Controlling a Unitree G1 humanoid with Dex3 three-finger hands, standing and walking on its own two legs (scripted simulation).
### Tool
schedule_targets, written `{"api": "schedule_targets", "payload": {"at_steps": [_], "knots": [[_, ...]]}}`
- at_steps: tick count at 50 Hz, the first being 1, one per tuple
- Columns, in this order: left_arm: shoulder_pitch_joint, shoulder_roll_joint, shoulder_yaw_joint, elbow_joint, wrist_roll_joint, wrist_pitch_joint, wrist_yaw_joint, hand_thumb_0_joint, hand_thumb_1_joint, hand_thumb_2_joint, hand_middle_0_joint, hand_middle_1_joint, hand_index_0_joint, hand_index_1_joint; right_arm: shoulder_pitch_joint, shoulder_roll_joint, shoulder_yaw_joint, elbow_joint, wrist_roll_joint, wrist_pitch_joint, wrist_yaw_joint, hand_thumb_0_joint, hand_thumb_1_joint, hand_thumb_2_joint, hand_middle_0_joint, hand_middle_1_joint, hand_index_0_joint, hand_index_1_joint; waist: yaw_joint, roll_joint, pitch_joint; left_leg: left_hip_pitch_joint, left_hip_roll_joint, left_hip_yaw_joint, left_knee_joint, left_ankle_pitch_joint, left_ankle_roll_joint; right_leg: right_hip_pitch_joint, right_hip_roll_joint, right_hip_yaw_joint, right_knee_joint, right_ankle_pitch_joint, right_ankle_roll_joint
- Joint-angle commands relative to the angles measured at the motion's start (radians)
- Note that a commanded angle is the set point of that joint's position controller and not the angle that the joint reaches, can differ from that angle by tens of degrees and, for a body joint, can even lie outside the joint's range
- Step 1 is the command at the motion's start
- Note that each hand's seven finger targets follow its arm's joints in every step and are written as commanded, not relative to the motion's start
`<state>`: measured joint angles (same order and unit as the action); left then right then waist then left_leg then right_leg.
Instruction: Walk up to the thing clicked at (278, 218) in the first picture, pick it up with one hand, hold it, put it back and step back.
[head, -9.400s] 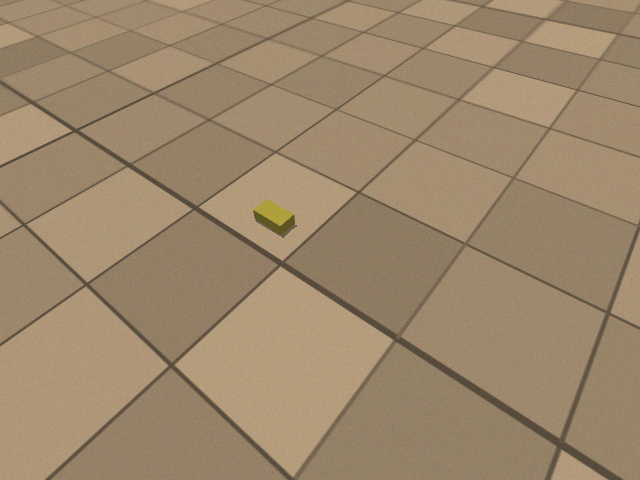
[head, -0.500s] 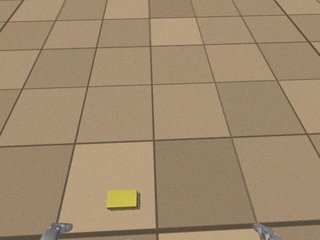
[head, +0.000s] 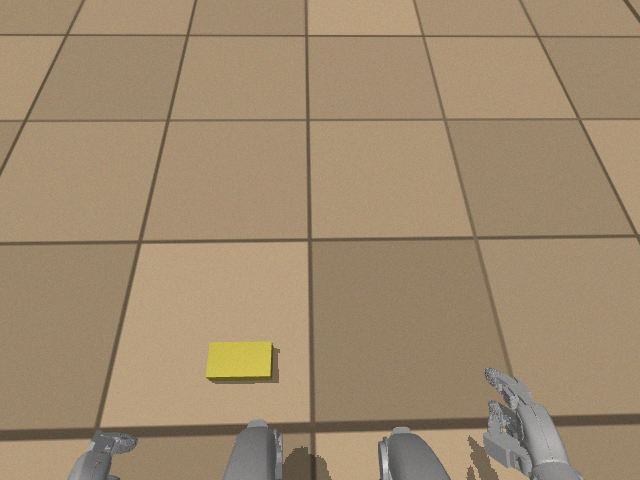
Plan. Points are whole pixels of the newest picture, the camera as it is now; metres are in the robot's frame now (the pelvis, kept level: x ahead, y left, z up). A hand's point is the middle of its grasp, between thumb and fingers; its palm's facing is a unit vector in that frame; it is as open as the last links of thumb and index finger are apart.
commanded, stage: rise first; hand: left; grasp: from above
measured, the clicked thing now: (241, 361) +0.41 +0.21 -0.63
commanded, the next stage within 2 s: none
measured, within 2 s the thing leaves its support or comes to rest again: neither
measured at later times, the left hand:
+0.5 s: hand (176, 427) +0.23 +0.27 -0.33, palm faces -0.44 -0.44 -0.78, open 14.3 cm
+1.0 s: hand (192, 391) +0.31 +0.28 -0.44, palm faces -0.47 -0.12 -0.87, open 14.3 cm
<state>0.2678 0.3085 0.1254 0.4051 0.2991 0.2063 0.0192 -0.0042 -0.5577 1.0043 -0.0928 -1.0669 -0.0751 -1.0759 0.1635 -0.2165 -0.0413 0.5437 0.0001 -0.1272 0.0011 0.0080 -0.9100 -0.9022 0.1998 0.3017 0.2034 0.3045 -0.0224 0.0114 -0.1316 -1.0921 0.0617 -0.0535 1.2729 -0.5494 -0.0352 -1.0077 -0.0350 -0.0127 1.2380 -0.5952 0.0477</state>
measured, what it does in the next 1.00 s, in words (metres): lowers itself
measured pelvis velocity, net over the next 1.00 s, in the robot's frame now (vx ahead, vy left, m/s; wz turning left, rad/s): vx -0.09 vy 0.00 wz -0.10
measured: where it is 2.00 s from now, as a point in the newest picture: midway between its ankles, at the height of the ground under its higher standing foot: outside the picture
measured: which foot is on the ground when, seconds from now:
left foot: down 0.00-1.00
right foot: down 0.00-1.00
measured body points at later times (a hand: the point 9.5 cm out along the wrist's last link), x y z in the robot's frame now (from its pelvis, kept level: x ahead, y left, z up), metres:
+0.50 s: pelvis -0.06 +0.00 -0.18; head +0.14 +0.01 +0.22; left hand +0.25 +0.29 -0.29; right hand +0.13 -0.27 -0.31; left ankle +0.03 +0.14 -0.63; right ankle +0.00 -0.15 -0.63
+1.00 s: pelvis -0.09 +0.00 -0.29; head +0.11 +0.04 +0.10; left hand +0.33 +0.29 -0.39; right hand -0.02 -0.29 -0.41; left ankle +0.02 +0.14 -0.63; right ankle +0.00 -0.15 -0.63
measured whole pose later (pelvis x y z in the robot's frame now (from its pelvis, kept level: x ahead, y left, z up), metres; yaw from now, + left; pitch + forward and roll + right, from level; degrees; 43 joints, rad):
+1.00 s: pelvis -0.09 +0.00 -0.29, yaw -6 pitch +31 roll -6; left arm -0.63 0.64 0.11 1.11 1.11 -0.28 0.26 0.00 -0.56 1.06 -0.08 -1.00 -0.06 -1.01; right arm 0.13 -0.27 -0.05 0.77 -0.08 -0.02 0.09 0.01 -0.90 -0.90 0.20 0.30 0.20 0.30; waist -0.09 0.00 -0.08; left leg -2.21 0.03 -0.17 2.27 -0.60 -0.05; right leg -2.09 0.02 0.00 2.24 -0.69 0.06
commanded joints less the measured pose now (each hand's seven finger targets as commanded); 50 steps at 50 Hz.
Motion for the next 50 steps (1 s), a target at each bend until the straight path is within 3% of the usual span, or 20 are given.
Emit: {"api": "schedule_targets", "payload": {"at_steps": [1,4,7,8,10,12,19,22,25,28,32,33,34,38,40,42,43,45,47,50], "knots": [[0.000,0.183,0.067,-0.162,0.040,-0.036,0.025,0.000,-0.602,0.995,-0.090,-1.076,-0.081,-1.085,-0.011,-0.158,-0.059,-0.134,0.002,-0.063,-0.005,0.000,-0.931,-0.910,0.200,0.300,0.200,0.300,-0.005,0.073,-0.291,0.189,-0.034,0.027,-0.092,0.267,0.036,0.014,0.044,-0.037,-0.066,0.267,-0.060],[-0.075,0.186,0.048,-0.110,0.082,-0.071,0.029,0.000,-0.609,0.998,-0.092,-1.068,-0.079,-1.080,-0.013,-0.158,-0.060,-0.117,0.002,-0.071,-0.002,0.000,-0.928,-0.909,0.200,0.300,0.200,0.300,-0.029,0.044,-0.278,0.088,-0.040,0.035,-0.019,0.186,0.043,-0.062,0.039,-0.026,-0.018,0.215,-0.058],[-0.156,0.214,0.046,-0.066,0.144,-0.122,0.039,0.000,-0.603,1.006,-0.081,-1.045,-0.065,-1.061,-0.037,-0.175,-0.069,-0.106,0.000,-0.085,0.005,0.000,-0.909,-0.903,0.200,0.300,0.200,0.300,-0.022,0.064,-0.305,0.014,-0.040,0.027,0.049,0.135,0.040,-0.169,0.039,-0.021,0.066,0.167,-0.061],[-0.160,0.206,0.034,0.009,0.170,-0.138,0.043,0.000,-0.600,1.019,-0.075,-1.043,-0.056,-1.063,-0.011,-0.179,-0.073,-0.060,-0.001,-0.084,0.009,0.000,-0.895,-0.900,0.200,0.300,0.200,0.300,-0.026,0.057,-0.307,-0.009,-0.039,0.021,0.072,0.134,0.038,-0.207,0.038,-0.023,0.100,0.164,-0.063],[-0.251,0.236,0.033,0.012,0.219,-0.190,0.055,0.000,-0.593,1.020,-0.071,-1.030,-0.051,-1.051,-0.047,-0.189,-0.076,-0.073,-0.003,-0.091,0.016,0.000,-0.890,-0.899,0.200,0.300,0.200,0.300,-0.016,0.077,-0.368,-0.052,-0.037,0.013,0.139,0.166,0.037,-0.285,0.038,-0.024,0.179,0.180,-0.064],[-0.265,0.243,0.027,0.062,0.268,-0.232,0.071,0.000,-0.591,1.009,-0.080,-1.043,-0.067,-1.056,-0.048,-0.202,-0.083,-0.053,-0.004,-0.096,0.025,0.000,-0.907,-0.904,0.200,0.300,0.200,0.300,0.001,0.090,-0.430,-0.059,-0.035,0.008,0.198,0.218,0.034,-0.351,0.041,-0.031,0.251,0.206,-0.067],[-0.462,0.353,0.075,0.146,0.419,-0.315,0.153,0.000,-0.601,1.020,-0.075,-1.035,-0.066,-1.044,-0.042,-0.228,-0.101,0.004,-0.016,-0.076,0.039,0.000,-0.931,-0.910,0.200,0.300,0.200,0.300,0.021,0.106,-0.587,-0.212,-0.036,0.026,0.387,0.205,0.034,-0.493,0.050,-0.039,0.411,0.202,-0.068],[-0.594,0.391,0.074,0.174,0.464,-0.328,0.166,0.000,-0.588,1.024,-0.074,-1.042,-0.068,-1.049,-0.023,-0.231,-0.106,0.036,-0.023,-0.058,0.047,0.000,-0.923,-0.909,0.200,0.300,0.200,0.300,0.016,0.070,-0.628,-0.284,-0.034,0.036,0.476,0.201,0.045,-0.520,0.052,-0.038,0.452,0.207,-0.062],[-0.694,0.450,0.093,0.222,0.512,-0.336,0.176,0.000,-0.592,1.035,-0.074,-1.033,-0.066,-1.042,-0.014,-0.235,-0.106,0.053,-0.032,-0.039,0.050,0.000,-0.922,-0.909,0.200,0.300,0.200,0.300,0.022,0.044,-0.647,-0.384,-0.037,0.046,0.537,0.106,0.051,-0.541,0.057,-0.039,0.484,0.135,-0.061],[-0.772,0.471,0.083,0.286,0.554,-0.350,0.172,0.000,-0.577,1.034,-0.067,-1.038,-0.064,-1.042,-0.004,-0.237,-0.108,0.064,-0.035,-0.018,0.054,0.000,-0.910,-0.906,0.200,0.300,0.200,0.300,0.020,0.038,-0.660,-0.440,-0.039,0.045,0.567,0.040,0.051,-0.585,0.063,-0.052,0.520,0.055,-0.064],[-0.849,0.498,0.062,0.385,0.606,-0.382,0.161,0.000,-0.585,1.056,-0.066,-1.053,-0.058,-1.062,0.024,-0.247,-0.109,0.105,-0.039,0.005,0.056,0.000,-0.901,-0.904,0.200,0.300,0.200,0.300,0.006,0.055,-0.581,-0.522,-0.045,0.038,0.594,-0.091,0.053,-0.696,0.070,-0.068,0.561,-0.081,-0.072],[-0.923,0.527,0.065,0.334,0.616,-0.400,0.164,0.000,-0.596,1.068,-0.067,-1.038,-0.052,-1.054,0.016,-0.247,-0.106,0.088,-0.039,0.009,0.057,0.000,-0.902,-0.905,0.200,0.300,0.200,0.300,0.001,0.072,-0.597,-0.532,-0.046,0.037,0.605,-0.095,0.053,-0.700,0.071,-0.070,0.575,-0.086,-0.073],[-0.908,0.531,0.065,0.391,0.635,-0.406,0.171,0.000,-0.600,1.075,-0.067,-1.030,-0.049,-1.049,0.041,-0.250,-0.106,0.116,-0.040,0.019,0.059,0.000,-0.901,-0.905,0.200,0.300,0.200,0.300,-0.003,0.069,-0.590,-0.541,-0.047,0.031,0.612,-0.113,0.054,-0.719,0.072,-0.075,0.588,-0.101,-0.074],[-1.017,0.544,0.045,0.428,0.680,-0.454,0.198,0.000,-0.601,1.076,-0.065,-1.008,-0.044,-1.029,0.052,-0.256,-0.094,0.131,-0.047,0.044,0.065,0.000,-0.900,-0.904,0.200,0.300,0.200,0.300,-0.034,0.093,-0.564,-0.561,-0.049,0.014,0.656,-0.123,0.054,-0.807,0.072,-0.095,0.648,-0.092,-0.077],[-1.040,0.592,0.066,0.451,0.709,-0.471,0.223,0.000,-0.598,1.076,-0.066,-0.996,-0.046,-1.018,0.046,-0.255,-0.087,0.131,-0.052,0.055,0.068,0.000,-0.900,-0.904,0.200,0.300,0.200,0.300,-0.024,0.109,-0.554,-0.586,-0.053,0.022,0.681,-0.120,0.054,-0.820,0.073,-0.094,0.664,-0.094,-0.080],[-1.098,0.603,0.067,0.451,0.743,-0.485,0.248,0.000,-0.597,1.076,-0.067,-0.984,-0.045,-1.007,0.045,-0.255,-0.080,0.125,-0.061,0.065,0.072,0.000,-0.899,-0.904,0.200,0.300,0.200,0.300,-0.027,0.126,-0.578,-0.588,-0.057,0.029,0.701,-0.097,0.053,-0.827,0.074,-0.097,0.682,-0.077,-0.082],[-1.055,0.593,0.059,0.544,0.761,-0.479,0.256,0.000,-0.585,1.066,-0.064,-0.987,-0.048,-1.003,0.063,-0.258,-0.080,0.155,-0.067,0.072,0.074,0.000,-0.898,-0.904,0.201,0.300,0.200,0.300,-0.030,0.119,-0.547,-0.595,-0.055,0.030,0.712,-0.103,0.054,-0.855,0.075,-0.099,0.686,-0.084,-0.082],[-1.115,0.602,0.053,0.535,0.781,-0.489,0.275,0.000,-0.573,1.054,-0.062,-0.987,-0.051,-0.998,0.054,-0.265,-0.078,0.143,-0.073,0.075,0.076,0.000,-0.897,-0.903,0.201,0.300,0.200,0.300,-0.041,0.145,-0.547,-0.600,-0.056,0.025,0.718,-0.119,0.050,-0.883,0.074,-0.105,0.704,-0.090,-0.084],[-1.103,0.593,0.048,0.610,0.809,-0.487,0.290,0.000,-0.565,1.041,-0.055,-0.992,-0.052,-0.996,0.064,-0.267,-0.074,0.157,-0.085,0.080,0.080,0.000,-0.896,-0.903,0.201,0.300,0.200,0.300,-0.050,0.136,-0.531,-0.614,-0.056,0.021,0.729,-0.114,0.051,-0.899,0.075,-0.118,0.719,-0.082,-0.082],[-1.141,0.607,0.048,0.604,0.838,-0.487,0.304,0.000,-0.565,1.040,-0.058,-0.984,-0.053,-0.989,0.078,-0.264,-0.074,0.167,-0.092,0.088,0.088,0.000,-0.897,-0.902,0.201,0.300,0.200,0.300,-0.043,0.169,-0.585,-0.587,-0.059,0.023,0.749,-0.068,0.048,-0.896,0.074,-0.119,0.743,-0.040,-0.084]]}}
